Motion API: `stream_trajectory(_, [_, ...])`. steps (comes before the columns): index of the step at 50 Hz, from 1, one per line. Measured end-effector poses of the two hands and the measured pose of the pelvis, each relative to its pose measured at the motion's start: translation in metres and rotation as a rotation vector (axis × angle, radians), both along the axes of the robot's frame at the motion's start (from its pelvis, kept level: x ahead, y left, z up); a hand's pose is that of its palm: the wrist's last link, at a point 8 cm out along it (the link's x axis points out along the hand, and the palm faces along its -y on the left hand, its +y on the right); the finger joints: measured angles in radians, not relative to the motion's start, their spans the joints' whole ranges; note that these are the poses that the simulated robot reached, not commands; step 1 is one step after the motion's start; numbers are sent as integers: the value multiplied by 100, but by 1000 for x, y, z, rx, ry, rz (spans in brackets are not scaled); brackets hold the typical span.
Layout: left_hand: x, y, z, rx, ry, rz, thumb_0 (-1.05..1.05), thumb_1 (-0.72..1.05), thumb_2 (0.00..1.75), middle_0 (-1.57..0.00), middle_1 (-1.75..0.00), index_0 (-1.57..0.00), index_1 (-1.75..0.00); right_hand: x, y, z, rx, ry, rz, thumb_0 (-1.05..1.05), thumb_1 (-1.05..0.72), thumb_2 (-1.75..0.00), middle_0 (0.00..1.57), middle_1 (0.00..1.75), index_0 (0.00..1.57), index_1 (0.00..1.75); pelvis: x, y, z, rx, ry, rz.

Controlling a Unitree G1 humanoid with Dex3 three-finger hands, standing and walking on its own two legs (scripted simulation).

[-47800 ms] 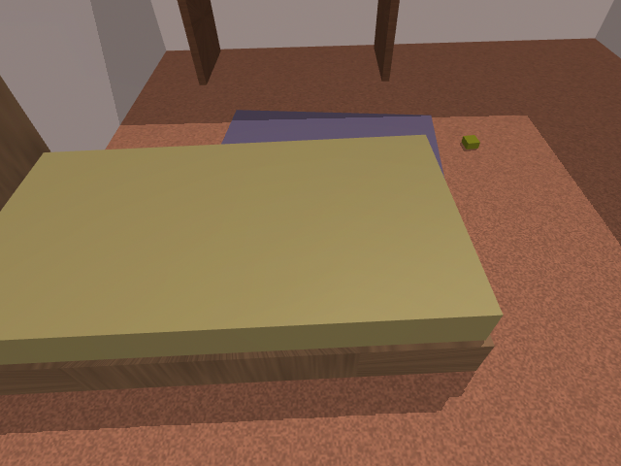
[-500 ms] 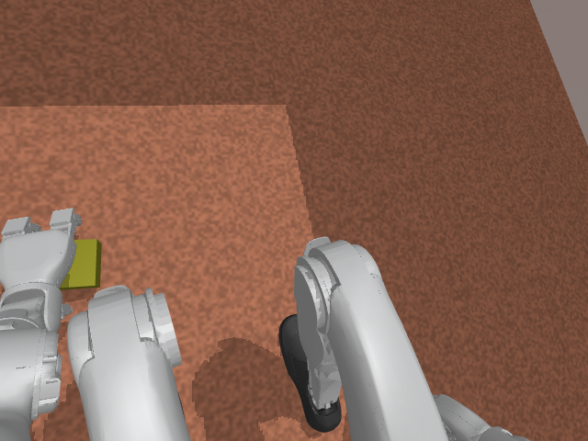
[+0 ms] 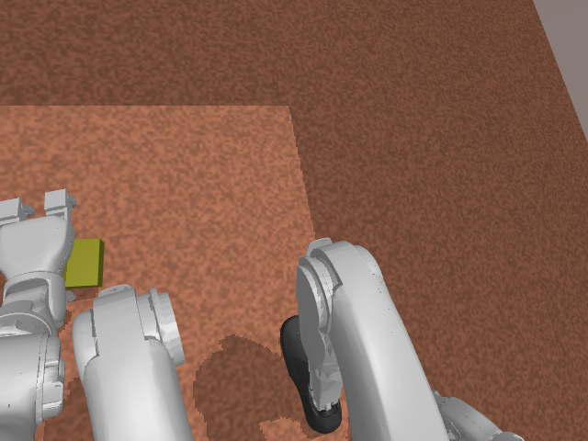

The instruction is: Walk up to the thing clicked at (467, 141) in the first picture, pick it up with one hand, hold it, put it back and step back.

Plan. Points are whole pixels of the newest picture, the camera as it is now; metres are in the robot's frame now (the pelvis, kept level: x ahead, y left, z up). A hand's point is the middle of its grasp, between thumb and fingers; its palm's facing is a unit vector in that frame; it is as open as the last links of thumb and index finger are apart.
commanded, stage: withdraw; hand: left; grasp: from above
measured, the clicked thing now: (77, 264) +0.38 +0.25 -0.28
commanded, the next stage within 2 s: home in 0.82 s
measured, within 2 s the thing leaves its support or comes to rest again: neither
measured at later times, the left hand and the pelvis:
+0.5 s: hand (45, 294) +0.32 +0.23 -0.07, palm faces -0.51 -0.16 -0.85, open 13.6 cm; pelvis -0.01 -0.02 +0.08, yaw +7 degrees
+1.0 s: hand out of the picture +0.39 +0.28 -0.07, palm faces -0.36 -0.06 -0.93, open 12.8 cm; pelvis +0.00 +0.00 +0.07, yaw +6 degrees
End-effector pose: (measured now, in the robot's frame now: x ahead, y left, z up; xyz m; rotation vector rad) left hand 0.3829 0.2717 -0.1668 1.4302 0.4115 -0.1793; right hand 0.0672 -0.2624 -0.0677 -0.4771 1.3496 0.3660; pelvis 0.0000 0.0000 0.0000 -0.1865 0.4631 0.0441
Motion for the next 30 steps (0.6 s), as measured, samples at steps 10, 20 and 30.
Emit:
stream_trajectory(10, [-8,8,103,145,-104,117,0,-55,102,-10,-100,-9,-101,40,3,-10,103,-95,-197,0,-92,-91,20,30,20,30,6,-4,33,61,113,20])
stream_trajectory(20, [-29,-11,160,53,158,96,0,-51,100,-17,-96,-13,-100,74,-10,23,64,-228,-221,0,-93,-91,20,30,19,30,-12,-15,79,116,90,47])
stream_trajectory(30, [-65,-34,119,0,142,-89,0,-40,91,-27,-87,-24,-91,73,-38,41,-123,-244,-179,0,-93,-91,20,30,20,30,-16,-24,71,123,79,55])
